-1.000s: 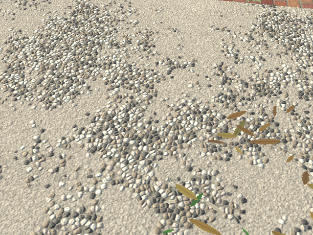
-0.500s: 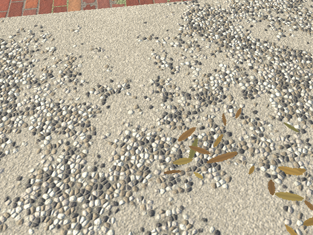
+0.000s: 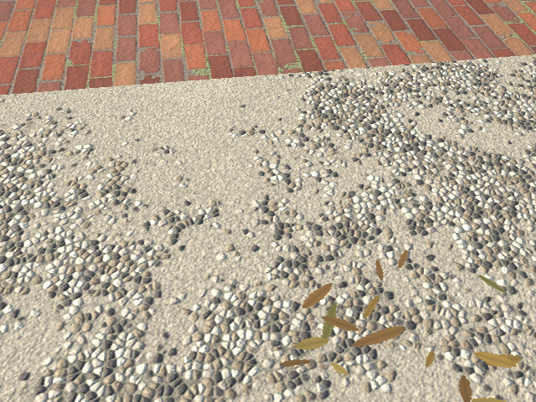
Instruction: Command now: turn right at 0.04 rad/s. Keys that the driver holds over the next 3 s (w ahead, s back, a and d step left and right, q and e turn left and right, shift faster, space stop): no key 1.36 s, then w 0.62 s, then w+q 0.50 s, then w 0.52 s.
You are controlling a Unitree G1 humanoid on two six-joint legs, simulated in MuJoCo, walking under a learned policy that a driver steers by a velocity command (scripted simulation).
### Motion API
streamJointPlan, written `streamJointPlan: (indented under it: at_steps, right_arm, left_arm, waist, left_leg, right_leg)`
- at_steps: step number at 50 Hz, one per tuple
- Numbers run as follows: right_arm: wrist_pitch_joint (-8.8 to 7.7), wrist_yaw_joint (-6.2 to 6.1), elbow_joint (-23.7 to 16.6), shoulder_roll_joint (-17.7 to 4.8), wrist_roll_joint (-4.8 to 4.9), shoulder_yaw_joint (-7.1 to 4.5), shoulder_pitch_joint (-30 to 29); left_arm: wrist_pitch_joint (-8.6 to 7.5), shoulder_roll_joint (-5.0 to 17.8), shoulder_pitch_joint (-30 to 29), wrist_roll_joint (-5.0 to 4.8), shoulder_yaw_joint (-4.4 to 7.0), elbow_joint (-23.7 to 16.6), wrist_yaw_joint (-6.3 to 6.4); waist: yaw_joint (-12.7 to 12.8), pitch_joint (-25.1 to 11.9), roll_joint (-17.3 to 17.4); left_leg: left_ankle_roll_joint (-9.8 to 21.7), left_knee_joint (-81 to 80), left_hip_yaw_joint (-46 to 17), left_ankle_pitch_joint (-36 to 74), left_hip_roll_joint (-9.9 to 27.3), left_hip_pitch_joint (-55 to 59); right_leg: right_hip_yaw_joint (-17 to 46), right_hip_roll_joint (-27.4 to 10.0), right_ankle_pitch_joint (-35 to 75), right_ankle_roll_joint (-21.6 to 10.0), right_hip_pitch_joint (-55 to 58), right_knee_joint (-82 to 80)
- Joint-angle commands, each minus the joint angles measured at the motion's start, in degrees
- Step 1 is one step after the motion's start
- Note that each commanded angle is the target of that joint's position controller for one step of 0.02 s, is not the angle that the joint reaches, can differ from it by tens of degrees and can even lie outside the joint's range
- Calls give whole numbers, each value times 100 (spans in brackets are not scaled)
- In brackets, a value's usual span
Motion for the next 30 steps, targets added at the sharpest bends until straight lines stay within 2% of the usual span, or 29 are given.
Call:
streamJointPlan:
  at_steps: [1, 4, 6, 17, 30]
  right_arm:
    - [-166, -4, -103, -558, 46, -51, 23]
    - [-150, -17, 41, -477, 44, -33, 220]
    - [-137, -17, 103, -457, 31, -19, 270]
    - [-117, -35, 396, -363, 39, 61, 347]
    - [-106, -52, 620, -281, 44, 137, 482]
  left_arm:
    - [-62, 571, 295, 5, 113, 25, 0]
    - [-76, 408, 322, -11, 57, 199, 21]
    - [-70, 351, 326, -14, 36, 308, 45]
    - [-34, 265, 499, -20, -38, 751, 113]
    - [-6, 157, 616, -23, -101, 1023, 146]
  waist:
    - [109, 229, 700]
    - [31, 296, 356]
    - [-4, 328, 254]
    - [-31, 366, 186]
    - [-27, 453, 210]
  left_leg:
    - [215, -952, -726, 103, 649, -687]
    - [279, -796, -643, 373, 602, -305]
    - [312, -762, -636, 442, 606, -235]
    - [349, -717, -587, 717, 557, -77]
    - [362, -731, -583, 787, 514, -67]
  right_leg:
    - [856, -788, 310, 22, 823, -223]
    - [867, -823, 244, 40, 501, -321]
    - [858, -817, 240, 73, 454, -352]
    - [836, -866, 440, 129, 517, -298]
    - [808, -901, 463, 164, 527, -242]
